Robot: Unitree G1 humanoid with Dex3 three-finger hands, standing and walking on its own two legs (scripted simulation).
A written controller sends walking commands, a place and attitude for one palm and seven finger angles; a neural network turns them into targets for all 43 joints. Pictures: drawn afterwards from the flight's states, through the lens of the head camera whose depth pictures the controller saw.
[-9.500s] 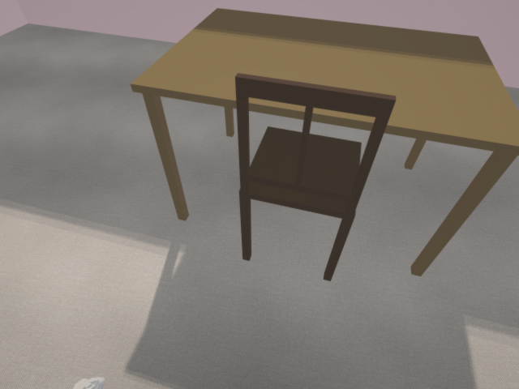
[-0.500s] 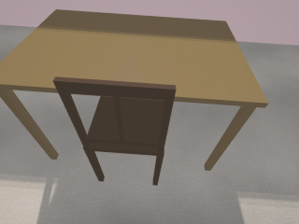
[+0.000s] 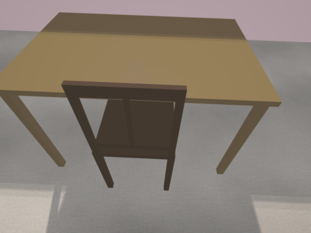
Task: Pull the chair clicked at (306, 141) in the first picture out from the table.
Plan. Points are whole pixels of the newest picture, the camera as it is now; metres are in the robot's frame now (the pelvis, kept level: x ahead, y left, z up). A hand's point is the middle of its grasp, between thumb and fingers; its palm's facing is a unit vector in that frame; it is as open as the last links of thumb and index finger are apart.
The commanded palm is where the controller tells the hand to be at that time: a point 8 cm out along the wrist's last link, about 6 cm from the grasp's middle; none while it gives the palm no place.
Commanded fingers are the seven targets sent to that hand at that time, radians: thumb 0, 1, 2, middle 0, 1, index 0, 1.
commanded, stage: look again from close up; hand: left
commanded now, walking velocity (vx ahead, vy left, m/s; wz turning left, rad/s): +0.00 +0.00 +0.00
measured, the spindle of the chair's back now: (129, 123) +0.51 +0.13 -0.10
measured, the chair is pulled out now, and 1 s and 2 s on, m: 0.00 0.00 0.00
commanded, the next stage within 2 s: shuffle to correct the standing spot in 0.16 s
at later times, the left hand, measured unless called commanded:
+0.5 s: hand out of the picture -0.04 +0.12 -0.17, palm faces +0.04 -0.98 -0.17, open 7.4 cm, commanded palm none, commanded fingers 0.00 0.90 0.90 -0.20 -0.30 -0.20 -0.30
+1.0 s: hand out of the picture +0.09 +0.11 -0.18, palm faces +0.03 -0.97 -0.24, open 7.3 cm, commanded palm none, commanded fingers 0.00 0.90 0.90 -0.20 -0.30 -0.20 -0.30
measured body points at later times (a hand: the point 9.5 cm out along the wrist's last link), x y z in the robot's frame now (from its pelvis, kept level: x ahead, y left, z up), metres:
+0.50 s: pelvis +0.01 -0.04 +0.00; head +0.01 -0.04 +0.45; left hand -0.04 +0.17 -0.16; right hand -0.01 -0.25 -0.17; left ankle +0.04 +0.05 -0.74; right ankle -0.02 -0.16 -0.74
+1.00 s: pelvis +0.09 -0.07 -0.01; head +0.13 -0.09 +0.44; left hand +0.09 +0.16 -0.16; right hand +0.08 -0.28 -0.18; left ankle +0.04 +0.05 -0.74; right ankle +0.03 -0.16 -0.74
